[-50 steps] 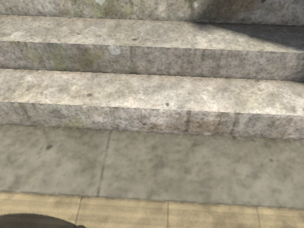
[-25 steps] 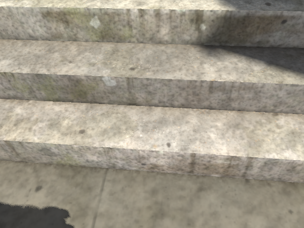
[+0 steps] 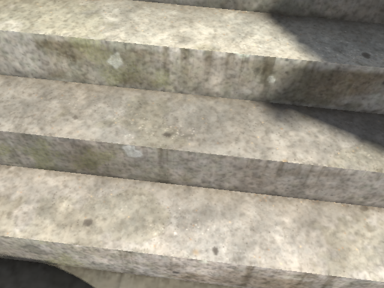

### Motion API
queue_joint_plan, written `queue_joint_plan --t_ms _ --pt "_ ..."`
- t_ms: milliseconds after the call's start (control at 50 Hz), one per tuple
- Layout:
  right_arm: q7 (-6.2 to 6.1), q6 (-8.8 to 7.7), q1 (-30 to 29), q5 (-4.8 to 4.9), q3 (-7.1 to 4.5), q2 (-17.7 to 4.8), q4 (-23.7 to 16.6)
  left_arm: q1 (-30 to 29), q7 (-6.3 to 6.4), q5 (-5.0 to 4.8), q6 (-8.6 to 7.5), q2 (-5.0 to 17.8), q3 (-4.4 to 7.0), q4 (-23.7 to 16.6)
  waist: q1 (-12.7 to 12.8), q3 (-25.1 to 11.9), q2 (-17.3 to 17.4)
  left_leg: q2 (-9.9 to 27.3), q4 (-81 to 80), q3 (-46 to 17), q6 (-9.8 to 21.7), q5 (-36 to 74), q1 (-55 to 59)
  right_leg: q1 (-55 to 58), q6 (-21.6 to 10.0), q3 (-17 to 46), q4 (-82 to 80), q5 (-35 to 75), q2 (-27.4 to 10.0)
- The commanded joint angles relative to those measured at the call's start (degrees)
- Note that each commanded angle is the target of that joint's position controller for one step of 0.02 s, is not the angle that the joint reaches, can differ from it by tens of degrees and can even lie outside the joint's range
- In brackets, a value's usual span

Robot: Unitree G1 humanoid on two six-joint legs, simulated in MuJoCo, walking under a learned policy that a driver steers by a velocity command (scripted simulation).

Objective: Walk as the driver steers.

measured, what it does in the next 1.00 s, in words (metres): climbs: right foot, then left foot 0.19 m higher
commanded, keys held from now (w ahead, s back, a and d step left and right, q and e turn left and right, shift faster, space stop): w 1.00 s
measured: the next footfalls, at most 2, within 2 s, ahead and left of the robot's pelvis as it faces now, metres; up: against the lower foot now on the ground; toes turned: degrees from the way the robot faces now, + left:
right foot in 0.32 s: +0.29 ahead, -0.10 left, +0.00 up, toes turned -4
left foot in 0.96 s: +0.65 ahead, +0.16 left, +0.19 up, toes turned +7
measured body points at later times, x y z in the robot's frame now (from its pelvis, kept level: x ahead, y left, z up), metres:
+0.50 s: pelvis +0.23 -0.04 +0.00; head +0.24 -0.05 +0.45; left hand +0.24 +0.21 -0.15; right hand +0.28 -0.27 -0.16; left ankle +0.18 +0.09 -0.63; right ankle +0.25 -0.10 -0.75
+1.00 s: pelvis +0.48 +0.06 +0.03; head +0.53 +0.07 +0.47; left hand +0.40 +0.29 -0.12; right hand +0.74 -0.09 -0.05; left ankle +0.62 +0.15 -0.56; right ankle +0.28 -0.10 -0.67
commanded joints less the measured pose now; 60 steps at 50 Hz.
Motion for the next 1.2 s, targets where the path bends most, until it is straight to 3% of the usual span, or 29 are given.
queue_joint_plan --t_ms 20,200,300,320,340,360,380,400,440,500,620,700,760,800,860,900,920,940,960,980,1000,1020,1060,1100,1120,1140,1160,1180,1200 --pt "-0.24 -1.53 3.67 0.53 -0.78 -5.59 -0.23 3.20 -0.55 0.44 0.65 1.84 0.32 -0.83 1.54 -0.83 5.57 14.51 -11.99 -11.37 5.58 17.41 4.09 -5.27 1.16 0.03 -0.61 4.66 -2.24" --pt "-0.78 -1.65 9.43 0.14 -0.62 -6.38 3.32 -14.43 0.21 -0.66 0.02 0.82 -1.07 -5.72 -2.27 2.08 6.65 12.70 -10.39 -6.17 5.13 26.31 9.02 -3.79 2.39 -3.78 -25.10 13.30 0.47" --pt "-1.21 -0.93 6.43 0.09 -0.61 -6.14 3.52 1.12 2.08 0.34 -1.31 1.79 -0.02 -0.81 4.86 -3.72 4.20 12.21 11.22 -5.09 4.11 45.39 9.71 13.47 -2.07 -5.55 -33.11 8.47 5.90" --pt "-1.31 -1.01 5.84 0.59 -0.33 -5.78 3.05 9.34 2.62 1.15 -1.95 4.20 0.94 1.67 7.99 -7.41 2.93 10.08 22.29 -4.24 2.65 35.77 2.78 24.64 -3.35 -1.89 -35.95 11.11 2.46" --pt "-1.52 -1.03 6.55 0.65 0.57 -2.09 1.06 15.81 3.06 2.17 -2.39 10.61 2.31 2.51 7.89 -10.69 -7.08 4.79 41.60 -0.25 0.85 5.83 -7.90 32.61 -6.13 15.93 -38.66 21.95 -13.49" --pt "-1.37 -0.38 13.69 1.31 0.71 0.26 2.30 14.60 2.54 -0.09 -1.34 13.72 3.72 3.39 3.31 -13.22 -15.17 -1.38 53.66 -3.45 0.14 -19.82 -20.68 35.91 -14.18 31.92 -43.86 21.49 -20.54" --pt "-1.39 0.35 10.46 -0.75 0.12 -3.02 3.15 7.61 1.82 -1.34 -0.87 8.42 2.74 1.25 1.63 -7.14 -3.61 3.63 56.17 -7.63 0.43 -16.60 -22.77 28.15 -13.64 26.87 -45.34 7.15 -18.05" --pt "-0.77 0.31 5.95 -1.29 -0.11 -2.73 2.15 2.39 1.44 -1.69 -0.89 3.84 1.42 -0.02 0.78 -2.24 -1.15 5.20 54.65 -7.82 0.14 -11.56 -23.34 20.74 -12.24 22.69 -49.13 -0.56 -15.37" --pt "-0.26 1.00 3.48 -1.38 -0.45 -1.92 1.67 2.18 1.87 -1.32 -1.28 1.05 0.44 0.72 -1.13 1.78 -0.32 7.06 53.00 -6.83 -1.35 -7.29 -21.85 14.59 -9.50 16.08 -52.18 4.57 -11.42" --pt "0.18 2.33 6.14 -1.88 -0.20 1.01 2.76 7.63 2.07 -1.18 -2.29 2.19 0.55 3.41 -2.38 -2.76 -0.11 5.37 63.62 -4.00 -2.65 -5.43 -23.75 16.04 -10.33 9.98 -47.76 25.57 -9.95" --pt "0.09 3.81 -7.59 -2.68 -0.30 1.45 -3.61 15.15 2.67 -0.88 -2.05 2.11 -0.15 5.98 0.70 1.08 -0.68 7.83 72.90 -3.28 -4.07 -3.12 -45.61 20.86 -11.29 11.63 -48.86 10.50 -9.76" --pt "-2.10 4.36 -15.79 -1.83 0.51 3.34 -10.35 19.97 3.27 0.10 -2.50 2.37 -0.08 7.56 2.20 5.16 -1.41 8.31 95.47 -5.99 -3.17 -16.21 -69.02 28.00 -13.98 17.53 -50.95 -5.60 -14.97" --pt "-2.96 4.40 -25.98 -2.09 2.23 5.52 -18.15 21.83 3.38 0.31 -3.25 3.36 -0.30 8.83 4.18 7.91 -1.85 8.31 102.89 -5.32 -1.06 -25.44 -82.85 32.81 -11.15 16.61 -52.69 -6.26 -16.51" --pt "-3.37 4.06 -30.40 -0.64 3.81 7.44 -23.17 21.86 3.35 0.10 -3.35 3.12 -0.80 10.38 4.00 8.67 -2.78 8.78 107.41 -6.67 1.11 -31.71 -88.54 33.69 -8.89 13.59 -54.09 -7.16 -17.39" --pt "-1.98 3.68 -35.59 -0.15 6.30 8.28 -30.33 19.06 4.18 -1.86 -1.24 1.93 -2.41 11.69 3.31 9.64 -0.46 10.75 81.97 0.00 1.40 -27.54 -70.53 18.96 -5.99 4.25 -64.67 -0.73 -10.48" --pt "-0.53 4.84 -22.17 0.10 6.83 10.02 -26.01 11.89 3.64 -4.07 -0.33 2.55 -2.42 6.33 -0.44 -2.23 2.21 6.84 62.31 7.12 3.79 -11.88 -25.63 4.14 -8.28 -4.02 -66.75 41.66 -7.63" --pt "-1.07 4.84 -10.93 0.81 4.87 6.00 -22.58 11.02 2.83 -4.18 -1.59 8.08 -1.48 4.55 -6.02 -13.32 -5.16 2.02 61.37 6.30 3.98 -12.06 -10.43 9.45 -7.93 -4.59 -52.60 84.04 -9.31" --pt "-1.68 4.80 4.57 0.46 2.46 1.28 -18.23 8.96 1.78 -5.31 -2.72 14.42 0.73 3.81 -13.73 -24.98 -10.25 0.86 55.94 3.62 4.72 -7.54 -1.27 19.03 -6.31 -2.71 -37.22 105.13 -12.25" --pt "-1.78 4.48 8.79 -1.58 0.68 -3.59 -16.19 8.66 0.67 -6.86 -3.52 17.44 2.65 3.50 -16.42 -30.41 -7.99 -0.68 41.73 -1.93 4.89 -9.95 3.26 24.13 -3.80 -1.56 -20.20 101.72 -10.11" --pt "-2.76 4.16 13.17 -2.51 -1.50 -10.47 -12.24 9.26 -1.30 -6.06 -4.59 10.50 1.73 0.76 -13.66 -31.03 10.08 15.13 23.96 -32.18 10.12 1.02 14.39 5.26 0.58 2.29 5.06 51.87 0.43" --pt "-3.90 5.84 10.39 -0.70 -3.51 -15.64 -10.68 10.63 -2.43 -2.69 -4.70 6.07 1.73 -0.84 -10.69 -36.86 21.19 22.83 0.22 -60.30 9.49 2.04 13.45 -2.06 1.24 9.68 33.99 8.33 12.39" --pt "-3.03 5.73 0.66 -0.02 -3.19 -13.04 -11.05 11.47 -2.02 -0.21 -3.67 -0.20 1.08 -3.39 -3.80 -31.38 13.11 24.17 -0.31 -58.29 7.54 -18.40 4.62 -8.57 0.38 17.15 47.57 10.18 8.72" --pt "-1.73 5.20 -7.23 0.18 -0.59 -1.88 -4.27 0.47 -0.34 1.84 -1.13 -4.36 0.16 -9.84 1.66 -7.36 2.44 18.96 3.58 -44.01 5.45 -40.99 -15.20 -20.70 -0.71 7.43 52.18 16.17 3.98" --pt "-0.75 3.46 -5.22 -1.36 1.62 6.85 1.44 0.15 1.74 1.17 0.85 -8.34 -1.75 -12.33 4.70 -1.60 5.14 15.53 6.33 -29.19 2.38 -29.06 -20.97 -27.52 -3.23 9.28 61.35 14.93 5.29" --pt "2.43 2.60 -3.57 -5.28 2.77 6.10 0.46 2.18 -2.67 -3.57 1.19 -5.25 -2.54 -8.38 -0.54 3.07 5.15 15.24 1.87 -29.30 3.51 -15.95 -22.98 -35.29 -11.72 23.00 60.45 20.70 8.57" --pt "3.71 2.10 1.07 -6.81 2.12 3.49 4.20 1.42 -3.57 -3.47 0.81 -1.75 -1.29 -10.39 1.15 1.49 1.97 16.63 1.80 -27.90 3.20 -4.89 -19.06 -40.76 -13.30 22.39 59.30 23.71 8.58" --pt "4.00 1.53 -0.48 -6.49 2.03 2.81 5.55 -0.22 -3.35 -3.04 0.23 -1.63 -1.42 -10.63 2.97 -0.36 0.59 13.99 1.21 -22.09 0.60 -8.67 -17.65 -43.56 -15.35 21.98 55.77 24.97 8.82" --pt "4.10 0.86 -5.52 -5.59 1.19 0.00 3.38 -0.64 -3.31 -2.81 -0.20 -0.08 -1.11 -11.67 5.01 -3.34 1.98 12.21 -0.87 -14.25 0.75 -8.88 -19.51 -39.42 -14.61 17.76 49.86 24.13 8.14" --pt "3.62 0.68 -2.01 -5.62 1.15 -0.94 4.40 -0.01 -4.76 -2.61 0.06 0.62 -1.25 -9.68 3.62 -5.65 9.66 12.71 -2.91 -14.07 4.73 -4.44 -15.02 -43.95 -12.88 12.25 71.00 18.06 10.24"
Keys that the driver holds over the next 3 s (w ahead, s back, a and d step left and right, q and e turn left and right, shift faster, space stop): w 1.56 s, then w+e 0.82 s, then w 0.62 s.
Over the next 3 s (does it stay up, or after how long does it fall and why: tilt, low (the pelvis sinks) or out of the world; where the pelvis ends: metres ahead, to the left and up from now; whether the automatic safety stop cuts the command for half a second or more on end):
stays up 1.50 -0.02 0.79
